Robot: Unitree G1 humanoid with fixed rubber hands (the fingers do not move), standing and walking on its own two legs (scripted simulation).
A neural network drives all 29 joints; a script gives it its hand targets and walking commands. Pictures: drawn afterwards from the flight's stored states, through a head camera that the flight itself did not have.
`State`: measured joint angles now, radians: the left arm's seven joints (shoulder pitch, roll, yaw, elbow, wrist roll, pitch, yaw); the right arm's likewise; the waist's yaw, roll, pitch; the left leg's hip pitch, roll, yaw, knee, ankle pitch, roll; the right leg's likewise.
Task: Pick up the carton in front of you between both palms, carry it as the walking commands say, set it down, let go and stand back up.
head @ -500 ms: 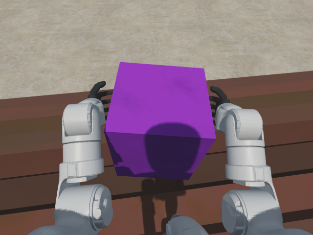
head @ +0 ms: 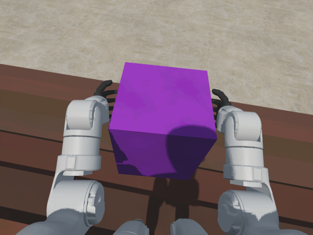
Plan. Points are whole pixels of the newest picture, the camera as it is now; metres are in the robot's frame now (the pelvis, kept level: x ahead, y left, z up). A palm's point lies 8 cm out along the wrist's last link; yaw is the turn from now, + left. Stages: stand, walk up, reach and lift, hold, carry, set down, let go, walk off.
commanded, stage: carry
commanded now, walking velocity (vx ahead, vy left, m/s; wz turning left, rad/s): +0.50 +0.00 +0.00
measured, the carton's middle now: (159, 126) +0.38 +0.03 +0.02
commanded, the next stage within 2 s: none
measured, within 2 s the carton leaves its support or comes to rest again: neither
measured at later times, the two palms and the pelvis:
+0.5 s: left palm (140, 50) +0.74 +0.13 +0.00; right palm (215, 57) +0.73 -0.17 +0.00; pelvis +0.37 -0.02 -0.11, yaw -6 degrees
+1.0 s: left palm (149, 34) +1.13 +0.12 -0.17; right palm (200, 41) +1.09 -0.17 -0.16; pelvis +0.76 +0.02 -0.26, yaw -3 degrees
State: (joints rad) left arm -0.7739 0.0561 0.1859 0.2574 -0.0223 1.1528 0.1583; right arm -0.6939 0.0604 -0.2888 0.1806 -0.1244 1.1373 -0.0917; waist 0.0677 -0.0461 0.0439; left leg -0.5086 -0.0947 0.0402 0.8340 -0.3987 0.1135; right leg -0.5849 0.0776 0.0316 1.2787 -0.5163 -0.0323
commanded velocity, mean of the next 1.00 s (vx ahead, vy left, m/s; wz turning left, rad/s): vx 0.50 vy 0.00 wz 0.00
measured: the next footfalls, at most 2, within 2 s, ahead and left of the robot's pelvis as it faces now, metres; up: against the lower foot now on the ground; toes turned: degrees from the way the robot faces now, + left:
right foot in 0.26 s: +0.30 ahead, -0.09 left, -0.11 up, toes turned -6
left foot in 0.62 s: +0.62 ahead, +0.04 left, -0.21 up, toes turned -3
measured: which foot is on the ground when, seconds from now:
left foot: down 0.00-0.26, up 0.28-0.60, down 0.62-1.00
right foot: up 0.00-0.24, down 0.26-0.64, up 0.66-1.00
